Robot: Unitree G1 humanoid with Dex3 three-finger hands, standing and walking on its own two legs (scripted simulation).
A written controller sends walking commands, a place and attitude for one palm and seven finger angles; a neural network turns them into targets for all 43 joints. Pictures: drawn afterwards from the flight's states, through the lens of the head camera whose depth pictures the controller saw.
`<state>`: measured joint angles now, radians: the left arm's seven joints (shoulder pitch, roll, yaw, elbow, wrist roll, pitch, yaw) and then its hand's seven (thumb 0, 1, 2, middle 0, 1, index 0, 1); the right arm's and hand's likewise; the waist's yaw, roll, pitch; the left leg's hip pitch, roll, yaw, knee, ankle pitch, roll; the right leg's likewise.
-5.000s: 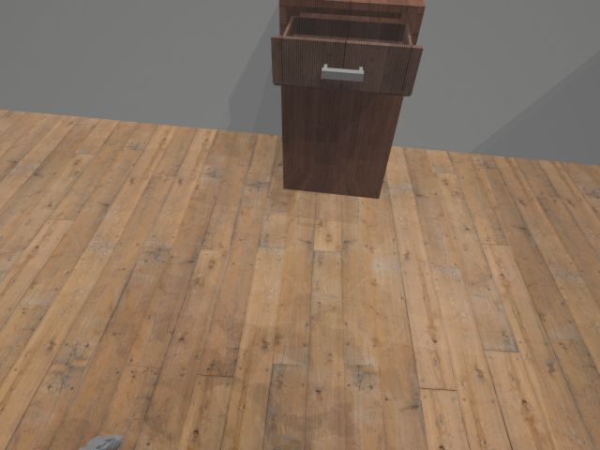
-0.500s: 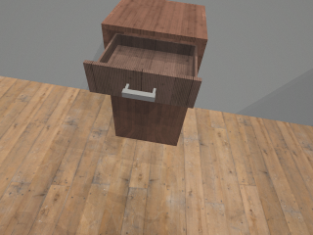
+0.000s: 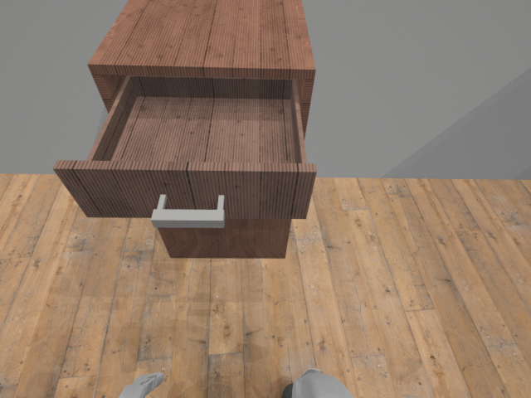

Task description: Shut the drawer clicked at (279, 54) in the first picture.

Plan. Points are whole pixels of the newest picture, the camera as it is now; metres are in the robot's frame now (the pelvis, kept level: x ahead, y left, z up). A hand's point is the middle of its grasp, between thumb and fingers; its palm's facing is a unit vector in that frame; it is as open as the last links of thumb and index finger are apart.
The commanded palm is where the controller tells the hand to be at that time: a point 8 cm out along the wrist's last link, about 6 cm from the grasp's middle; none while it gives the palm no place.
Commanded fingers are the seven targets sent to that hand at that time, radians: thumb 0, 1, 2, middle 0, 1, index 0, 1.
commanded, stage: take the last steps up to it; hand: left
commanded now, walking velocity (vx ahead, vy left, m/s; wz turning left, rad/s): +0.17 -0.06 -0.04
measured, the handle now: (190, 209) +0.42 +0.14 +0.01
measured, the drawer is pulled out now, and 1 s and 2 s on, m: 0.28 0.28 0.28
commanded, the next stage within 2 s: come to a stop and stand still in 0.06 s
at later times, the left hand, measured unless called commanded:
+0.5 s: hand out of the picture +0.13 +0.16 -0.17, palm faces +0.07 -0.97 -0.21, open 7.3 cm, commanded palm none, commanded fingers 0.00 0.90 0.90 -0.20 -0.30 -0.20 -0.30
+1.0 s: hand out of the picture +0.12 +0.14 -0.15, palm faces -0.01 -0.96 -0.29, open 7.4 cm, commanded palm none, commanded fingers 0.00 0.90 0.90 -0.20 -0.30 -0.20 -0.30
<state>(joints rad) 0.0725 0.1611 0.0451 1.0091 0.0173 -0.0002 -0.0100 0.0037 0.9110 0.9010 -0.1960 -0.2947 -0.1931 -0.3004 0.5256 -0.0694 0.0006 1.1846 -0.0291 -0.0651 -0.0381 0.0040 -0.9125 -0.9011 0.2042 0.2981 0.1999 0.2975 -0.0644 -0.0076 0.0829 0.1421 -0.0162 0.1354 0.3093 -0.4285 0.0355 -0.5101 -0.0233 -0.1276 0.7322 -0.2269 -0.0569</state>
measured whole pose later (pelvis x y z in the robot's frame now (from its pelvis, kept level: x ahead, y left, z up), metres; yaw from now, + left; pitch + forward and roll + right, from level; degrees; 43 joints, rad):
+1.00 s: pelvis +0.06 -0.06 +0.01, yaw -2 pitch -1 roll +1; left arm 0.21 0.17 0.03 1.04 0.02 0.03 0.03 0.00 0.91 0.90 -0.20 -0.29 -0.20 -0.30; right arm 0.20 -0.19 -0.06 1.04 -0.01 0.06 -0.01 0.00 -0.91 -0.90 0.20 0.30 0.20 0.30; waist -0.01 0.05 0.05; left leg -0.34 0.05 0.02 0.57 -0.32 -0.04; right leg -0.17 -0.02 -0.02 0.55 -0.38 -0.02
